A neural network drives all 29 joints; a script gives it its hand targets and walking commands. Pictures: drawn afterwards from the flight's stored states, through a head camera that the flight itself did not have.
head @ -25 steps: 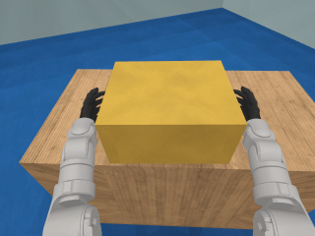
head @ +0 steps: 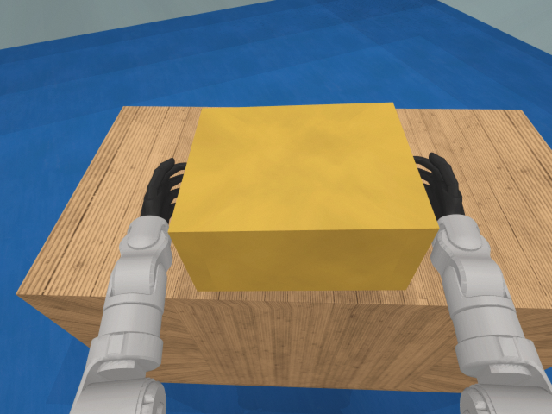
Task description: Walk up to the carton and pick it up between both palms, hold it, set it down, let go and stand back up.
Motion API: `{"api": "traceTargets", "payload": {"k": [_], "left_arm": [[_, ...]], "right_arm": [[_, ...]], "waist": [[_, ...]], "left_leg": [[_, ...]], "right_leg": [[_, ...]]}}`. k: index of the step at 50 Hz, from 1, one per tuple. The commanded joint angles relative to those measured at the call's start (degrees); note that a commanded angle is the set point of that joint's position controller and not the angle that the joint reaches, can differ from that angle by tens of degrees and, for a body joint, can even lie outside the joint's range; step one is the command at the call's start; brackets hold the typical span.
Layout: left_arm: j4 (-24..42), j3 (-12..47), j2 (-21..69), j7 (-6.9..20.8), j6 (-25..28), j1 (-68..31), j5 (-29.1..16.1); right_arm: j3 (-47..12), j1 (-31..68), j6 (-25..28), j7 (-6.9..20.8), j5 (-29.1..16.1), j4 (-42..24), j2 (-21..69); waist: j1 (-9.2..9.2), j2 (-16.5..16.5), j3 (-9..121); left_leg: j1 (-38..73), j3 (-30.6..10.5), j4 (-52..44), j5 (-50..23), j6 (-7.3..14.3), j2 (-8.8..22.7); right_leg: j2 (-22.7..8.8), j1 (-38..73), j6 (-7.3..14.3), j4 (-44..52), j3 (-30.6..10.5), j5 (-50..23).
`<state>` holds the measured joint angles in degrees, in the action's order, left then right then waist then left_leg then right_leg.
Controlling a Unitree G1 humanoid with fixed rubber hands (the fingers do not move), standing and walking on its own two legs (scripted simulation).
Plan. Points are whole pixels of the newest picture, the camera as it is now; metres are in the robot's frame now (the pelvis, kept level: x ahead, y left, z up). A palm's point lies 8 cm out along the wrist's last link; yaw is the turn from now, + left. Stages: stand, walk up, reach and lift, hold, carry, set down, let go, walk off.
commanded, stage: set down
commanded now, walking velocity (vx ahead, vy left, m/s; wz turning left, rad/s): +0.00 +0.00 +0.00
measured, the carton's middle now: (298, 194) +0.42 -0.03 +0.08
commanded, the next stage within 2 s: none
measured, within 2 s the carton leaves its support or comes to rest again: rests again in 1.72 s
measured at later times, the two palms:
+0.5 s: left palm (167, 216) +0.38 +0.17 +0.08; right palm (444, 226) +0.34 -0.23 +0.08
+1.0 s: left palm (180, 217) +0.41 +0.16 +0.05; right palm (436, 236) +0.35 -0.24 +0.04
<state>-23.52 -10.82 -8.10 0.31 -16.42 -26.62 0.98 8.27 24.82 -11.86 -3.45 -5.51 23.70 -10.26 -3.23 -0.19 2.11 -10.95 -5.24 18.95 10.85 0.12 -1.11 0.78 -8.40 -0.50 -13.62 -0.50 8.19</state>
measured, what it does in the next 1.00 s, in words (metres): stands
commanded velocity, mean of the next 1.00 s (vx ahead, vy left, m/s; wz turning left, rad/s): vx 0.00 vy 0.00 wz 0.00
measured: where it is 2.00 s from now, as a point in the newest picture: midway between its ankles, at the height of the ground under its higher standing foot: outside the picture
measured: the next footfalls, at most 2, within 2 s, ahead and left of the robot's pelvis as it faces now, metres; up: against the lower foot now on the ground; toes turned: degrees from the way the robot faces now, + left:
none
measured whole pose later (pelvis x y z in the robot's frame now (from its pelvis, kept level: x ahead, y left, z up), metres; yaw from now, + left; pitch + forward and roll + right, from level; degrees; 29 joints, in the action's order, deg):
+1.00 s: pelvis -0.02 +0.00 -0.01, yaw -1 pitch +13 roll -1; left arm -71.3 -4.0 -12.8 0.1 10.8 -48.1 -6.1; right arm 20.1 34.2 4.0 -0.9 4.5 47.0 -7.2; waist -2.6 -1.7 6.6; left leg -25.9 -3.0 21.8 8.9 0.3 -1.0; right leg 0.5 -24.3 -0.8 -18.0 -1.0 6.7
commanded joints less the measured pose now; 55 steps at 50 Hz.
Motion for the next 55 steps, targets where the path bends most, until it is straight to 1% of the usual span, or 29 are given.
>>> {"api": "traceTargets", "payload": {"k": [1, 2, 4, 6, 8, 10, 11, 15, 17, 20, 21, 24, 25, 27, 28, 30, 31, 35, 37, 38, 40, 42, 44, 48, 50, 52, 53, 54, 55], "left_arm": [[21.98, 26.87, 32.16, 9.14, 5.49, -39.59, -5.20], [22.91, 27.47, 31.88, 8.88, 5.83, -40.10, -5.44], [22.46, 27.81, 31.82, 8.65, 6.01, -40.21, -5.46], [22.18, 28.10, 31.60, 8.52, 6.37, -40.08, -5.54], [21.01, 27.95, 31.56, 8.57, 6.89, -40.36, -5.54], [20.38, 28.10, 31.30, 8.42, 7.53, -41.12, -5.67], [18.80, 27.53, 30.64, 8.43, 7.79, -41.27, -5.51], [15.62, 27.28, 31.63, 8.20, 10.13, -45.19, -5.78], [13.04, 27.08, 32.22, 8.06, 11.36, -46.70, -5.87], [8.53, 24.81, 31.56, 8.11, 13.23, -49.11, -4.93], [6.52, 23.96, 31.50, 8.21, 13.87, -49.52, -4.58], [-1.14, 21.03, 31.30, 8.71, 16.05, -51.45, -3.14], [-4.24, 19.62, 30.82, 8.94, 16.76, -52.06, -2.44], [-8.35, 17.93, 30.10, 9.19, 18.51, -54.51, -2.15], [-9.38, 17.46, 30.41, 9.20, 19.59, -55.60, -1.99], [-11.73, 17.24, 30.89, 8.95, 21.57, -58.50, -1.98], [-12.72, 16.98, 31.04, 8.72, 22.65, -60.05, -2.08], [-17.45, 16.42, 31.34, 8.42, 26.23, -63.84, -2.64], [-18.15, 17.06, 31.99, 8.20, 27.79, -65.12, -2.94], [-19.44, 17.08, 32.03, 8.12, 28.41, -65.60, -3.00], [-20.99, 17.58, 32.35, 7.86, 29.71, -66.31, -3.53], [-22.15, 18.16, 32.66, 7.68, 31.12, -67.37, -4.42], [-24.26, 18.16, 32.57, 7.68, 32.35, -67.41, -5.09], [-27.26, 18.17, 32.16, 7.90, 34.42, -67.71, -5.87], [-27.88, 18.51, 32.04, 8.21, 35.62, -67.63, -6.65], [-28.51, 19.25, 32.32, 8.25, 36.65, -67.76, -7.48], [-29.00, 19.54, 32.28, 8.29, 37.06, -67.77, -7.76], [-28.60, 19.71, 32.14, 8.26, 37.58, -68.04, -8.10], [-28.26, 20.71, 32.63, 8.23, 38.13, -68.44, -8.64]], "right_arm": [[-27.48, 40.58, 7.11, 7.77, -3.45, -24.48, 31.11], [-27.30, 40.35, 7.35, 7.75, -3.37, -24.95, 30.58], [-26.60, 40.00, 7.60, 7.91, -2.67, -24.87, 30.16], [-26.29, 39.52, 7.94, 7.95, -2.39, -25.15, 29.76], [-26.15, 39.83, 8.32, 8.17, -2.12, -25.05, 29.64], [-25.67, 39.71, 8.75, 8.36, -1.56, -24.34, 28.96], [-25.25, 40.09, 8.90, 8.36, -1.15, -23.72, 28.73], [-23.59, 42.58, 10.39, 9.14, 0.31, -21.90, 29.57], [-23.00, 44.15, 11.11, 9.59, 0.94, -21.08, 30.00], [-21.35, 44.83, 11.78, 10.05, 2.42, -17.00, 30.58], [-20.93, 45.36, 12.10, 10.19, 2.77, -15.84, 30.88], [-17.87, 46.83, 13.25, 10.81, 5.25, -10.20, 31.33], [-16.35, 46.70, 13.46, 10.91, 6.26, -7.35, 31.22], [-14.33, 47.82, 14.32, 11.06, 7.62, -3.95, 31.58], [-13.82, 48.20, 14.93, 11.15, 8.15, -2.88, 32.44], [-13.06, 49.89, 16.16, 11.33, 9.05, -1.19, 33.73], [-12.74, 50.60, 16.76, 11.54, 9.36, -0.33, 34.17], [-11.22, 52.28, 18.34, 11.93, 10.63, 3.56, 35.35], [-10.83, 52.96, 19.22, 12.02, 10.60, 4.83, 35.61], [-10.64, 53.38, 19.56, 12.13, 10.69, 5.57, 35.27], [-10.66, 53.93, 20.23, 12.25, 10.89, 6.52, 35.14], [-11.14, 54.63, 20.84, 12.35, 10.69, 6.95, 35.62], [-11.70, 55.87, 21.29, 12.44, 10.44, 7.18, 35.57], [-12.56, 56.07, 21.84, 12.43, 10.26, 8.96, 36.04], [-13.36, 55.62, 22.18, 12.20, 10.10, 9.40, 36.74], [-14.14, 55.63, 22.69, 12.00, 9.77, 9.28, 37.06], [-14.04, 55.41, 22.77, 11.90, 9.79, 9.97, 36.98], [-14.36, 54.97, 22.87, 11.87, 9.52, 10.09, 37.27], [-14.70, 54.89, 23.15, 11.81, 9.34, 9.94, 37.51]], "waist": [[-0.74, -0.15, 40.09], [-0.97, -0.72, 41.09], [-1.19, -1.22, 39.91], [-1.34, -2.06, 39.59], [-0.95, -2.10, 39.62], [-1.24, -2.18, 40.66], [-1.03, -1.68, 40.04], [-0.85, -1.94, 43.31], [-0.67, -1.70, 44.03], [-0.39, -0.38, 44.04], [0.11, -0.23, 43.86], [0.47, 0.44, 41.95], [0.40, 0.56, 40.38], [0.40, 1.05, 39.40], [0.61, 1.06, 40.30], [0.40, 0.39, 42.48], [0.61, 0.05, 44.05], [0.26, -0.46, 45.17], [0.00, -1.55, 47.27], [0.00, -2.39, 47.35], [-0.08, -2.64, 48.91], [0.01, -2.66, 50.91], [0.28, -1.58, 51.66], [0.29, -0.51, 52.66], [-0.09, 0.29, 54.24], [-0.38, 0.24, 55.43], [-0.84, 0.09, 55.46], [-0.80, 0.26, 56.10], [-1.33, 0.01, 56.99]], "left_leg": [[10.67, 3.44, 2.45, -37.07, -5.66, -2.85], [11.40, 3.33, 2.75, -38.10, -5.99, -2.72], [12.43, 3.29, 3.05, -38.15, -6.32, -2.53], [12.50, 3.33, 3.45, -38.69, -6.58, -2.45], [12.51, 3.34, 3.57, -38.51, -6.60, -2.32], [13.04, 3.25, 3.66, -38.48, -6.67, -2.03], [12.61, 3.37, 3.47, -37.28, -6.46, -2.08], [12.46, 3.55, 3.17, -34.75, -6.42, -1.72], [12.87, 3.73, 3.11, -33.56, -6.35, -1.57], [10.52, 4.36, 2.23, -30.05, -5.53, -1.59], [9.53, 4.51, 1.81, -28.89, -5.37, -1.54], [7.28, 5.26, 0.32, -23.30, -4.62, -1.34], [6.46, 5.56, -0.23, -21.10, -4.42, -1.19], [4.97, 6.08, -0.91, -18.02, -4.04, -1.00], [4.74, 6.21, -1.05, -17.73, -3.92, -0.91], [4.37, 6.45, -0.76, -17.92, -4.00, -0.90], [4.28, 6.54, -0.74, -17.69, -4.08, -0.75], [3.43, 6.95, -0.27, -17.07, -4.17, -0.46], [4.84, 6.83, 0.62, -19.39, -4.76, -0.20], [5.27, 6.80, 0.99, -19.67, -5.05, -0.15], [5.79, 6.51, 1.72, -20.17, -5.20, 0.21], [5.33, 6.42, 2.43, -20.58, -5.13, 0.30], [4.57, 6.27, 2.88, -20.37, -4.67, 0.32], [2.16, 6.04, 3.78, -20.90, -4.12, 0.38], [1.36, 5.89, 4.49, -22.22, -3.90, 0.40], [0.87, 5.59, 5.35, -24.03, -4.06, 0.49], [0.66, 5.40, 5.68, -24.43, -4.10, 0.56], [0.66, 5.43, 6.13, -25.11, -4.08, 0.61], [0.83, 5.03, 6.64, -26.44, -4.34, 0.71]], "right_leg": [[2.96, 20.88, -2.46, -6.53, 2.22, -40.80], [3.07, 20.21, -2.37, -6.61, 2.37, -40.61], [3.19, 18.11, -2.00, -6.04, 2.73, -38.31], [3.24, 17.20, -1.93, -6.17, 2.87, -38.01], [3.19, 16.65, -1.91, -6.05, 2.99, -37.13], [3.25, 16.09, -1.80, -6.02, 3.05, -36.40], [3.13, 15.78, -1.92, -5.77, 3.06, -35.48], [2.94, 14.06, -1.83, -5.48, 3.43, -32.48], [2.87, 13.47, -1.68, -5.11, 3.57, -30.63], [2.25, 13.72, -2.09, -5.10, 3.32, -29.69], [2.09, 14.06, -2.18, -5.19, 3.29, -29.32], [1.43, 13.26, -2.09, -4.56, 3.40, -24.65], [1.10, 12.70, -2.12, -4.40, 3.36, -23.00], [0.67, 12.48, -2.09, -4.22, 3.37, -20.63], [0.49, 12.60, -2.15, -4.49, 3.36, -20.89], [0.11, 12.79, -2.22, -4.86, 3.22, -21.73], [-0.01, 12.37, -2.19, -4.98, 3.28, -21.41], [-0.35, 11.61, -2.04, -5.36, 3.16, -20.43], [-0.19, 10.53, -1.80, -5.72, 3.51, -21.36], [-0.18, 9.32, -1.54, -5.57, 3.61, -20.43], [-0.06, 7.91, -1.19, -5.72, 3.66, -19.73], [-0.04, 7.30, -1.07, -6.17, 3.61, -20.05], [0.00, 6.95, -1.22, -6.50, 3.45, -19.93], [-0.09, 7.38, -1.32, -7.81, 2.96, -21.94], [-0.18, 8.39, -1.55, -8.86, 2.73, -25.05], [-0.04, 8.46, -1.56, -9.80, 2.64, -27.30], [-0.09, 7.95, -1.54, -10.01, 2.60, -27.62], [-0.01, 7.98, -1.52, -10.38, 2.61, -28.19], [0.13, 7.67, -1.44, -10.73, 2.57, -29.35]]}}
